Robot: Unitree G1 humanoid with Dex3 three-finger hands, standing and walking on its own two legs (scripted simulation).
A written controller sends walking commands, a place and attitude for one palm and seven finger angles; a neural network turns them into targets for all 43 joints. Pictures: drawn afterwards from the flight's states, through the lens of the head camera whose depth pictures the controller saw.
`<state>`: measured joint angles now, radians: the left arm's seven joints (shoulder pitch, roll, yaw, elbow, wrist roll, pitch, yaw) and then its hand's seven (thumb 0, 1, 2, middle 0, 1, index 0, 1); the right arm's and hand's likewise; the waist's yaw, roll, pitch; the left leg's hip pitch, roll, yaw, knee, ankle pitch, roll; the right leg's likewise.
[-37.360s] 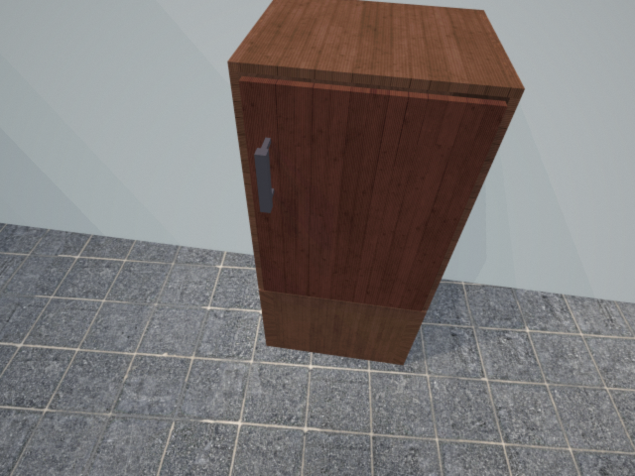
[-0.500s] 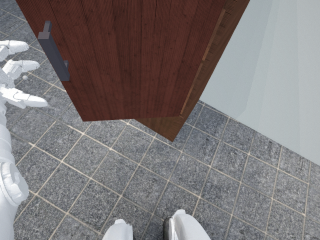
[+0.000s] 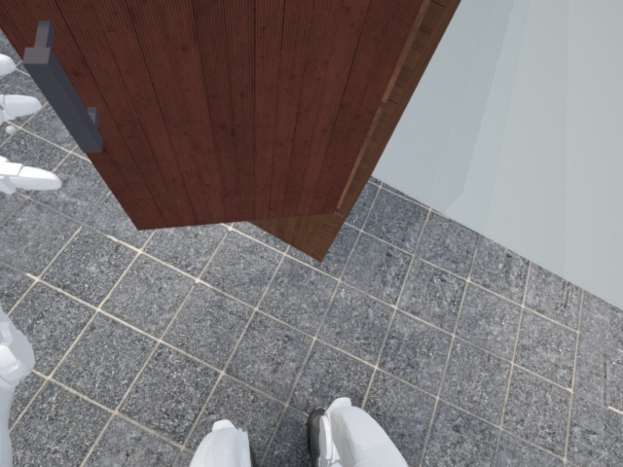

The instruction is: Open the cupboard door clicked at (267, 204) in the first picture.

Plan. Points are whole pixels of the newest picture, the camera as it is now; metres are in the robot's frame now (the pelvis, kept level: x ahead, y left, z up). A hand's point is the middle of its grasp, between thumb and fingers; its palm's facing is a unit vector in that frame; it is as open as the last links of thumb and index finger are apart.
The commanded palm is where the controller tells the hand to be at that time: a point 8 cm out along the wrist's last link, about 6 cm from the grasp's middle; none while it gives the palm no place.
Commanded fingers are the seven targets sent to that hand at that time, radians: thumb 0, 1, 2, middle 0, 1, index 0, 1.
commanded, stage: move the hooked fingers beside the handle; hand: left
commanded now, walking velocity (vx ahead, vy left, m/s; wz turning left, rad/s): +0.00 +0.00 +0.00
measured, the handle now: (70, 93) +0.54 +0.24 +0.08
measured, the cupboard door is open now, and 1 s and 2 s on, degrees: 38 38 38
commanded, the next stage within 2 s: slide the fingers in behind the handle in 0.48 s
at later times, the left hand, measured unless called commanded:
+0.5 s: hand out of the picture +0.47 +0.30 +0.08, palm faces +0.06 -1.00 +0.00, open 14.0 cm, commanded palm +0.46 +0.33 +0.07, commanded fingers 0.00 -0.50 0.30 -0.30 -1.20 -0.30 -1.20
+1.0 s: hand (27, 141) +0.48 +0.27 +0.07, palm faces +0.06 -1.00 -0.01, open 14.0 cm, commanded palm +0.45 +0.31 +0.07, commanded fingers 0.00 -0.50 0.30 -0.30 -1.20 -0.30 -1.20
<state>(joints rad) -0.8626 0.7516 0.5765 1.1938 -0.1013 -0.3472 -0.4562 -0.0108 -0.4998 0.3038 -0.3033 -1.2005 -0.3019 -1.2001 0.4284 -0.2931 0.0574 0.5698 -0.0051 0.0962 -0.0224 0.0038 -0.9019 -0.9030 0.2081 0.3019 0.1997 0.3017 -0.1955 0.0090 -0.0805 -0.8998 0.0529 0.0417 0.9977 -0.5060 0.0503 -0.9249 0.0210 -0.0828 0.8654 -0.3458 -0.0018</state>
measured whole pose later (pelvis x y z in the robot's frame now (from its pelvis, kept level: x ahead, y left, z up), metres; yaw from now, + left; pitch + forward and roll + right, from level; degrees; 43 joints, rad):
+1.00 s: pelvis -0.01 +0.00 +0.00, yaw +1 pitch +21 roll -4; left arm -0.85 0.66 0.49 1.18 -0.12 -0.37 -0.40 -0.01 -0.50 0.30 -0.30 -1.20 -0.30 -1.20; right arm 0.42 -0.29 0.06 0.59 0.00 0.09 -0.02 0.00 -0.90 -0.90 0.21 0.30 0.20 0.30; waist -0.18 0.01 -0.08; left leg -0.88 0.04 0.03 1.01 -0.50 0.05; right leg -0.90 0.01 -0.09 0.87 -0.34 0.00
